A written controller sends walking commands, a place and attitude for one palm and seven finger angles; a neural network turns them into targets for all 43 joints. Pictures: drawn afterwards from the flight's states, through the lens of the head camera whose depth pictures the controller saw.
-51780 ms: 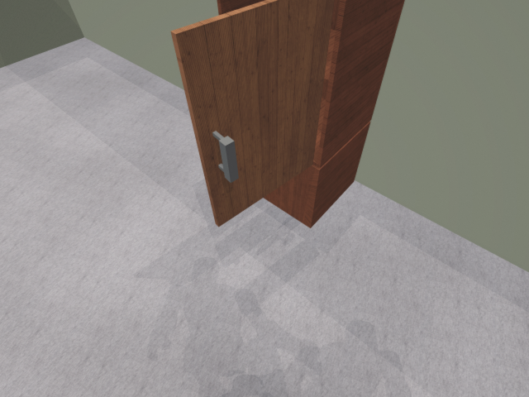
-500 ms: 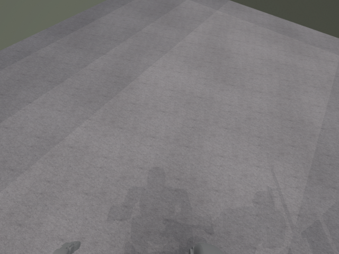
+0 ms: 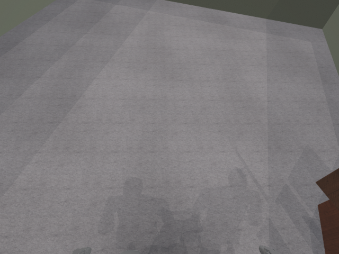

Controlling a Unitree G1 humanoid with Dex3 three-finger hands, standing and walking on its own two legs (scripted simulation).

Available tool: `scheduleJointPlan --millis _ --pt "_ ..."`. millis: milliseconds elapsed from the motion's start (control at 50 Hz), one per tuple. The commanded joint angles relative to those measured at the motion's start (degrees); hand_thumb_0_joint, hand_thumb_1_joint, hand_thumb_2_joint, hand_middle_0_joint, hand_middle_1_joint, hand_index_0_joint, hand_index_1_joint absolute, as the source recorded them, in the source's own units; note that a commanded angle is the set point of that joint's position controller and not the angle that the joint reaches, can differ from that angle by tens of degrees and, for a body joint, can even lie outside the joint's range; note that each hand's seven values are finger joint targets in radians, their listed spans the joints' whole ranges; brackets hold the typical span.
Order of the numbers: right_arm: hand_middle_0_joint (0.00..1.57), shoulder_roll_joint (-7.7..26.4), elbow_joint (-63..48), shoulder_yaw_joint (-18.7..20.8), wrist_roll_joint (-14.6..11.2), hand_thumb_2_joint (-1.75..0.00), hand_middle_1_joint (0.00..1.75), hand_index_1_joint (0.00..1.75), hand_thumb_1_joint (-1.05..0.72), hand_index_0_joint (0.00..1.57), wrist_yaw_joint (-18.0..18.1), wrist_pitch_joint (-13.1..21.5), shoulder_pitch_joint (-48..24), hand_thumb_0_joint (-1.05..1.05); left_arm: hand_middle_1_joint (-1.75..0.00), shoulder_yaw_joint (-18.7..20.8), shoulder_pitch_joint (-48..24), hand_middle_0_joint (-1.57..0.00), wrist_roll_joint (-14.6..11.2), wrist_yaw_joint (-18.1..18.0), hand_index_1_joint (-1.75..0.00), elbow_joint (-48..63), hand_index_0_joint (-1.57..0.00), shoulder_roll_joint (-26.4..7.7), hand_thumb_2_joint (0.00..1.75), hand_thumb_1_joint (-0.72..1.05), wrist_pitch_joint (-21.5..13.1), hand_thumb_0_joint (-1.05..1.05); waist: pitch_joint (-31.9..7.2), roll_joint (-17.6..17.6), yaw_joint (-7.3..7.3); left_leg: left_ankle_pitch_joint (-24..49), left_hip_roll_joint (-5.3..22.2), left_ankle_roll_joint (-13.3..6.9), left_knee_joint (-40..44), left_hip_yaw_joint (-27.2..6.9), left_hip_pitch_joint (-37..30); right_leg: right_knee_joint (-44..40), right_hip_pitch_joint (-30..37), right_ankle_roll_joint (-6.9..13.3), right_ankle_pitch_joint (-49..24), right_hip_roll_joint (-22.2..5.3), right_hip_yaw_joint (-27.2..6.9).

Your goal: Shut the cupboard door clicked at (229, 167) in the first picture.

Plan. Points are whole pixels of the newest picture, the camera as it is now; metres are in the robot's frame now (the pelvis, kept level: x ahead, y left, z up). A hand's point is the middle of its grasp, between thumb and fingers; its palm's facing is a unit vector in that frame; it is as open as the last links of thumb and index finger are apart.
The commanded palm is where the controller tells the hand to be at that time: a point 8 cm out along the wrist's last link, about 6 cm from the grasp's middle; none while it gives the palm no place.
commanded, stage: turn to face it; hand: left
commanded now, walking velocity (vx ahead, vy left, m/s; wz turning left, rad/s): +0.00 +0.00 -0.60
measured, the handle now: out of the picture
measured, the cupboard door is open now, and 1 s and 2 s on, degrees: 37 37 37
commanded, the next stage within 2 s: take the last steps up to it in 1.80 s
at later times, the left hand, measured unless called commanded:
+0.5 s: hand (112, 241) +0.16 +0.16 -0.14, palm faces -0.30 -0.92 -0.27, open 7.4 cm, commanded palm none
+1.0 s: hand (141, 214) +0.23 +0.09 -0.15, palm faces -0.58 -0.78 -0.22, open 7.4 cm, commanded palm none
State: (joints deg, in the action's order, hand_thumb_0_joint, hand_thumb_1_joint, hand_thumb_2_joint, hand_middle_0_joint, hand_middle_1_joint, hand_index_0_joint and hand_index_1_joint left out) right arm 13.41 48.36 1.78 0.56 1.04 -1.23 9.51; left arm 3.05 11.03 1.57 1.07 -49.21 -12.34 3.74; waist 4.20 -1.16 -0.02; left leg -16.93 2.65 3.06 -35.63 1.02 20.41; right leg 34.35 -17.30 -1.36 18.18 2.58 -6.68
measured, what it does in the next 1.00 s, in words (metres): steps on the spot, turning right: right foot, then left foot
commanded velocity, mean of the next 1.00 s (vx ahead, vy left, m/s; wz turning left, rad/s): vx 0.00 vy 0.00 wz -0.60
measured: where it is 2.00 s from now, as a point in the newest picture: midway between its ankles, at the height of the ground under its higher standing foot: outside the picture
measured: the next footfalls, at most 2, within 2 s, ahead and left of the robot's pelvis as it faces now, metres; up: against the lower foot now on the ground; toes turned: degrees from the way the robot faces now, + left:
right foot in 0.38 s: +0.00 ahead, -0.14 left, +0.00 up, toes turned -18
left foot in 0.68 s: +0.11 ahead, +0.09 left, +0.00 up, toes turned -21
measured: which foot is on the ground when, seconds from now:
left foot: down 0.00-0.36, up 0.38-0.66, down 0.68-1.00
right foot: down 0.00-0.00, up 0.02-0.36, down 0.38-0.68, up 0.70-1.00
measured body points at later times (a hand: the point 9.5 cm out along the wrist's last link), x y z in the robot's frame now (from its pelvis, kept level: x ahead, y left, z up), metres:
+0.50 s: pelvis +0.00 -0.01 +0.00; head +0.04 -0.04 +0.45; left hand +0.18 +0.20 -0.12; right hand -0.02 -0.30 -0.14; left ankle +0.02 +0.12 -0.67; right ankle -0.03 -0.13 -0.73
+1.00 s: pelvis +0.02 -0.01 +0.01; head +0.06 -0.04 +0.45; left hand +0.27 +0.13 -0.13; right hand -0.10 -0.25 -0.13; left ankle +0.07 +0.10 -0.73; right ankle -0.06 -0.11 -0.70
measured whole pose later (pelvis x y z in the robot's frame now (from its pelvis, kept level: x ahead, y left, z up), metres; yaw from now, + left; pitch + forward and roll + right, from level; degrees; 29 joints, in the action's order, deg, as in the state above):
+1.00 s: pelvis +0.02 -0.01 +0.01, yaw -36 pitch +0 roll -2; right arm 13.3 51.4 1.8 1.9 1.1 -1.1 14.2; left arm 4.4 6.8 1.4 2.8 -49.8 -14.5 4.5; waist 5.8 1.5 0.9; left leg -19.3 10.5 2.0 -33.6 12.7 13.4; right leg 41.8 -19.5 -1.7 22.5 -0.6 4.5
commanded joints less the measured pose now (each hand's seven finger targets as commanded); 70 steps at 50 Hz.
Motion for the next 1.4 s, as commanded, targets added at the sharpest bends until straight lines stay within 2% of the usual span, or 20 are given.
scheduleJointPlan --millis 0,100,300,320,340,360,400,460,600,620,660,780,960,980,1020,1140,1300,1320,1360,1380 --pt "0.2 15.59 -3.11 3.38 1.08 -0.9 0.3 0.3 -0.9 0.2 0.84 1.55 9.39 0.0 -0.3 2.57 -1.31 -0.2 -0.48 -0.21 -0.3 7.48 -0.2 -8.01 0.9 0.9 -1.28 0.0 -8.24 15.47 3.32 8.23 26.91 -13.43 19.07 -24.65 -13.07 26.11 -14.57 0.04 19.18 -1.34 3.55" --pt "0.2 10.31 -3.65 2.2 1.33 -0.9 0.3 0.3 -0.9 0.2 1.72 1.69 2.44 0.0 -0.3 3.07 -2.44 -0.2 -0.44 1.55 -0.3 4.96 -0.2 -6.01 0.9 0.9 -0.46 0.0 -5.83 12.37 0.34 26.0 16.77 -10.71 14.55 -3.46 -13.19 30.11 -14.13 -2.09 10.32 -4.53 7.7" --pt "0.2 12.47 -0.91 3.9 0.84 -0.9 0.3 0.3 -0.9 0.2 0.36 0.47 3.73 0.0 -0.3 2.64 0.06 -0.2 -0.35 1.4 -0.3 3.83 -0.2 -6.48 0.9 0.9 -1.08 0.0 -6.87 11.42 -0.52 17.61 16.85 -6.14 4.84 5.34 -7.52 -3.86 5.91 0.58 -3.41 -1.85 13.62" --pt "0.2 11.1 -1.48 3.86 0.48 -0.9 0.3 0.3 -0.9 0.2 0.1 0.37 2.95 0.0 -0.3 3.25 3.7 -0.2 -0.16 1.05 -0.3 2.8 -0.2 -9.39 0.9 0.9 -1.54 0.0 -7.89 5.5 -2.55 10.13 14.27 -3.18 -2.64 7.19 -1.76 -10.95 13.4 2.34 -8.55 -5.81 8.26" --pt "0.2 6.2 -3.99 2.74 0.08 -0.9 0.3 0.3 -0.9 0.2 -0.18 0.22 1.48 0.0 -0.3 4.35 5.65 -0.2 0.37 0.23 -0.3 2.16 -0.2 -15.85 0.9 0.9 -2.36 0.0 -6.86 -14.82 -3.93 -14.76 5.19 0.94 -15.75 11.65 12.46 -16.74 19.43 8.28 -20.63 -20.63 -12.17" --pt "0.2 6.86 -5.65 2.22 0.22 -0.9 0.3 0.3 -0.9 0.2 0.1 -0.45 -2.28 0.0 -0.3 4.33 8.09 -0.2 -0.41 -0.44 -0.3 1.56 -0.2 -17.83 0.9 0.9 -2.3 0.0 -6.01 -13.56 -5.82 -20.53 2.83 0.88 -26.08 3.84 15.06 -16.56 13.58 13.52 -28.56 -25.97 -17.02" --pt "0.2 7.08 -4.53 2.52 0.16 -0.9 0.3 0.3 -0.9 0.2 0.67 -0.67 -1.91 0.0 -0.3 4.33 2.08 -0.2 -0.19 -1.6 -0.3 2.68 -0.2 -14.84 0.9 0.9 -2.03 0.0 -5.14 -14.46 -2.58 -14.05 3.97 0.8 -32.35 -1.55 18.31 -16.18 11.59 14.14 -20.4 -21.4 -15.69" --pt "0.2 6.63 -2.49 2.33 0.33 -0.9 0.3 0.3 -0.9 0.2 0.14 -0.44 0.78 0.0 -0.3 3.28 -2.6 -0.2 -0.05 -1.51 -0.3 4.53 -0.2 -12.15 0.9 0.9 -2.17 0.0 -6.11 -9.48 0.15 -8.05 3.3 1.78 -26.18 0.12 11.16 -12.98 7.36 11.7 -24.52 -16.02 -6.47" --pt "0.2 5.25 -1.81 2.06 -0.21 -0.9 0.3 0.3 -0.9 0.2 0.39 0.37 6.02 0.0 -0.3 3.81 -3.99 -0.2 -0.08 -0.94 -0.3 4.32 -0.2 -13.03 0.9 0.9 -1.43 0.0 -6.6 -8.47 1.98 -0.92 -1.23 0.7 2.21 2.17 -4.08 -9.07 0.29 8.62 -16.94 -12.56 -10.98" --pt "0.2 6.57 -1.23 2.23 -0.05 -0.9 0.3 0.3 -0.9 0.2 0.67 0.99 8.54 0.0 -0.3 3.65 -4.44 -0.2 -0.52 -0.86 -0.3 4.81 -0.2 -11.6 0.9 0.9 -1.12 0.0 -7.55 -5.28 3.06 2.98 0.33 0.1 10.53 0.74 -10.97 -5.84 -4.26 6.15 -12.93 -10.11 -9.56" --pt "0.2 15.78 -2.01 3.62 1.2 -0.9 0.3 0.3 -0.9 0.2 1.16 1.55 10.33 0.0 -0.3 2.45 -2.46 -0.2 -1.02 -0.09 -0.3 6.95 -0.2 -6.45 0.9 0.9 -0.84 0.0 -7.56 19.24 2.95 7.05 24.17 -10.34 21.19 -22.78 -15.61 18.26 -16.91 0.03 16.94 1.01 5.01" --pt "0.2 10.31 -2.31 2.38 1.46 -0.9 0.3 0.3 -0.9 0.2 1.63 1.74 4.98 0.0 -0.3 2.67 -4.96 -0.2 -0.55 1.39 -0.3 4.81 -0.2 -5.98 0.9 0.9 -0.25 0.0 -5.73 11.31 1.15 31.17 17.14 -10.51 13.83 -2.06 -15.04 27.94 -14.6 -2.06 9.68 -4.37 7.49" --pt "0.2 12.54 -0.35 3.94 0.99 -0.9 0.3 0.3 -0.9 0.2 0.53 0.75 4.72 0.0 -0.3 2.37 -2.46 -0.2 -0.46 1.37 -0.3 3.96 -0.2 -6.02 0.9 0.9 -1.24 0.0 -7.58 13.42 -0.02 26.06 17.45 -6.14 4.46 6.4 -12.05 -2.47 3.24 0.64 -2.37 -2.05 13.29" --pt "0.2 11.9 -0.73 3.92 0.57 -0.9 0.3 0.3 -0.9 0.2 0.24 0.68 4.29 0.0 -0.3 2.9 1.44 -0.2 -0.26 1.1 -0.3 2.7 -0.2 -8.35 0.9 0.9 -1.75 0.0 -9.01 7.77 -1.99 20.74 15.1 -3.49 -2.53 8.26 -6.95 -9.81 11.65 1.93 -9.64 -3.58 10.87" --pt "0.2 6.4 -5.2 2.3 0.05 -0.9 0.3 0.3 -0.9 0.2 0.03 -0.1 -0.76 0.0 -0.3 4.29 7.83 -0.2 -0.48 -0.5 -0.3 0.48 -0.2 -17.75 0.9 0.9 -2.75 0.0 -8.01 -13.84 -5.4 -21.58 2.71 1.61 -26.12 6.64 14.75 -13.95 18.21 13.25 -40.24 -25.66 -15.7" --pt "0.2 6.28 -1.97 1.99 0.38 -0.9 0.3 0.3 -0.9 0.2 0.11 -0.53 1.28 0.0 -0.3 3.16 -2.85 -0.2 -0.23 -1.55 -0.3 3.86 -0.2 -12.32 0.9 0.9 -2.54 0.0 -7.59 -8.47 0.41 -7.4 3.05 2.37 -25.45 0.49 10.87 -12.0 8.79 11.77 -29.64 -15.18 -5.75" --pt "0.2 5.52 -2.36 1.98 -0.33 -0.9 0.3 0.3 -0.9 0.2 0.43 0.37 3.87 0.0 -0.3 3.85 -3.22 -0.2 -0.17 -1.11 -0.3 3.34 -0.2 -13.22 0.9 0.9 -1.85 0.0 -7.44 -7.82 1.41 -1.76 -1.09 1.19 0.8 1.28 -2.06 -8.55 3.0 9.56 -22.96 -12.99 -12.47" --pt "0.2 6.23 -1.36 1.98 -0.27 -0.9 0.3 0.3 -0.9 0.2 0.61 0.91 7.0 0.0 -0.3 3.7 -4.26 -0.2 -0.57 -1.06 -0.3 3.76 -0.2 -12.57 0.9 0.9 -1.62 0.0 -8.51 -6.52 3.0 3.96 -0.65 0.85 8.88 1.28 -8.71 -5.86 -0.24 7.18 -20.2 -10.95 -10.96" --pt "0.2 15.71 -1.8 3.49 1.0 -0.9 0.3 0.3 -0.9 0.2 1.02 1.62 8.58 0.0 -0.3 2.4 -0.59 -0.2 -1.31 -0.28 -0.3 5.32 -0.2 -6.53 0.9 0.9 -1.12 0.0 -9.57 19.73 2.22 11.44 22.41 -8.94 19.68 -21.14 -18.45 15.18 -15.88 0.38 14.74 1.5 2.97" --pt "0.2 15.39 -2.06 3.28 1.29 -0.9 0.3 0.3 -0.9 0.2 1.17 1.47 8.44 0.0 -0.3 2.69 -1.81 -0.2 -0.41 -0.16 -0.3 5.17 -0.2 -8.55 0.9 0.9 -1.02 0.0 -8.45 16.14 3.17 9.41 26.06 -12.55 20.31 -22.77 -13.23 26.75 -15.28 0.03 17.88 -0.81 2.95"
